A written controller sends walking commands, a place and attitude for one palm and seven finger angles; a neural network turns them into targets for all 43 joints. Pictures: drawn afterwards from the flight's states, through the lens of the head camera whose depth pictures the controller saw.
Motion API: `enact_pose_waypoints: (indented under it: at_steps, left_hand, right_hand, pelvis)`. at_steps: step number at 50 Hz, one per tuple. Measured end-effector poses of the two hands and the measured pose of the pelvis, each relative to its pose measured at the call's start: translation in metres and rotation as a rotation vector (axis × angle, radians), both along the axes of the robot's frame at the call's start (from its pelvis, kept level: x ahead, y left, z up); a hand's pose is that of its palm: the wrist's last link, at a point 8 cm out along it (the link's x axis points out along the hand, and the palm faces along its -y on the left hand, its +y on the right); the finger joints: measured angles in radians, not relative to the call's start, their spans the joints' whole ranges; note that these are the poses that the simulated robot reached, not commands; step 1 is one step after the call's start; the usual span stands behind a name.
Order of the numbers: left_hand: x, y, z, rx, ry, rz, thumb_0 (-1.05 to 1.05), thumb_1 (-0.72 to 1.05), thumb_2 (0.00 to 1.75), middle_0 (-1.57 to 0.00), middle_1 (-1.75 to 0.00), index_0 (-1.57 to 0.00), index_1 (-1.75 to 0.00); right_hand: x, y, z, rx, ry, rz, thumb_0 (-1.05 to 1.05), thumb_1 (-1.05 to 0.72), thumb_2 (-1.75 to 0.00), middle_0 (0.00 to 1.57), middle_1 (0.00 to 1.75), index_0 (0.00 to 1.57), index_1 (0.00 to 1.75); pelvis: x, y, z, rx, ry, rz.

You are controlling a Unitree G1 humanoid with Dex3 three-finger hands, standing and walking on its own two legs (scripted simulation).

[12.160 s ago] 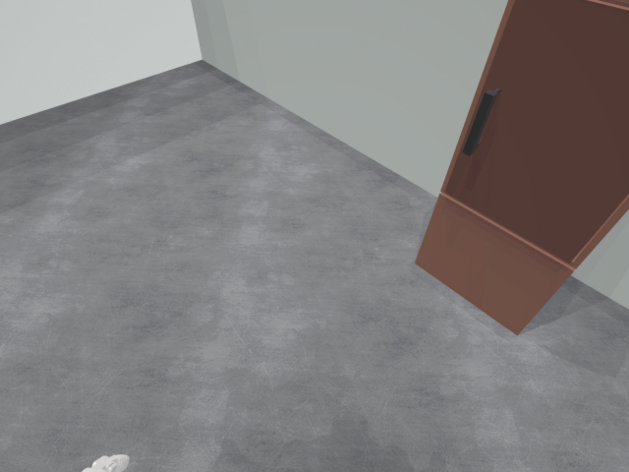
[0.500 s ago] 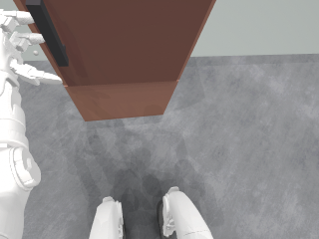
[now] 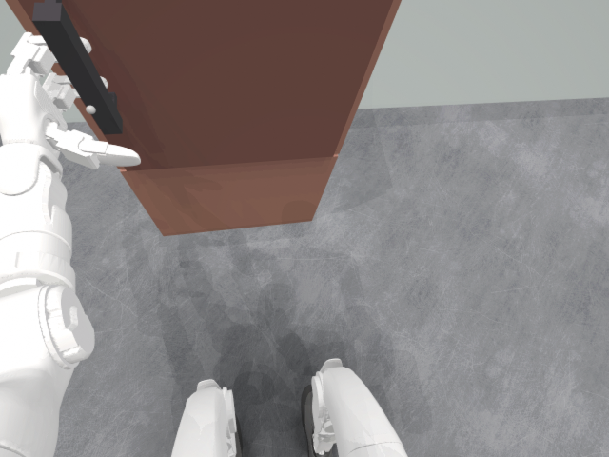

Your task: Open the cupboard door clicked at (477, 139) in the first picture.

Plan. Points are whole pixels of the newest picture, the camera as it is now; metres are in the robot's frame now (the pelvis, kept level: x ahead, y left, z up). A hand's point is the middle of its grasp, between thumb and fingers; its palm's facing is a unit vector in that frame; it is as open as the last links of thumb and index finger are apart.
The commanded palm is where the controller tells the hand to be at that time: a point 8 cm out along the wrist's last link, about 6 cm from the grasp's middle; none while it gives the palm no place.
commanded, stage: slide the fingers in behind the handle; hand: left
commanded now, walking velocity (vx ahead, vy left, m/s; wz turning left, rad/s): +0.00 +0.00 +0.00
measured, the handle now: (87, 66) +0.59 +0.21 +0.05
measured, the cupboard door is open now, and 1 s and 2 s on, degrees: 0 0 10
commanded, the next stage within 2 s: close the thumb around the handle in 0.68 s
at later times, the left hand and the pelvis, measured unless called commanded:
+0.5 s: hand (101, 111) +0.53 +0.19 +0.04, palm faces +0.04 -1.00 -0.02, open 14.0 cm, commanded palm +0.51 +0.22 +0.05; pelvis +0.00 +0.00 +0.00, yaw +0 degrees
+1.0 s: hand (106, 112) +0.52 +0.18 +0.05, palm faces +0.05 -1.00 -0.03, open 12.8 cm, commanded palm +0.50 +0.22 +0.05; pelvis +0.00 +0.01 +0.00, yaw +0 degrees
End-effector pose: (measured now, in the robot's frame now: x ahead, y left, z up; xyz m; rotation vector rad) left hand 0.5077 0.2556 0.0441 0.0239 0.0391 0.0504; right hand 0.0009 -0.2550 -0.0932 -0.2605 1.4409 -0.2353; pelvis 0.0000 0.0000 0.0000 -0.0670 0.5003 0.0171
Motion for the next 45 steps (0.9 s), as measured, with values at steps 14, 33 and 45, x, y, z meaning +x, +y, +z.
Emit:
enact_pose_waypoints:
  at_steps: [14,33,45]
  left_hand:
    - [-0.003,-0.012,0.001,-0.016,-0.003,-0.018,-0.01,-0.5,0.3,-0.3,-1.2,-0.3,-1.2]
    - [-0.002,-0.013,0.003,-0.005,-0.017,-0.016,-0.01,-0.5,0.3,-0.3,-1.2,-0.3,-1.2]
    - [-0.008,-0.017,0.004,-0.003,-0.011,-0.003,-0.01,-0.45,0.32,-0.26,-1.18,-0.3,-1.2]
  right_hand:
    - [0.005,-0.003,0.0,-0.002,-0.01,0.011,0.0,-0.9,-0.9,0.2,0.3,0.21,0.3]
    - [-0.006,0.009,-0.004,0.018,0.008,0.003,0.0,-0.9,-0.9,0.2,0.3,0.21,0.3]
    - [-0.004,0.009,0.0,0.02,-0.003,0.002,0.0,-0.9,-0.9,0.2,0.3,0.21,0.3]
  pelvis:
    - [0.0,0.0,0.001,0.0,-0.006,0.006]
    - [-0.003,0.006,-0.001,0.0,-0.009,0.004]
    - [-0.002,0.007,0.003,0.0,-0.022,0.004]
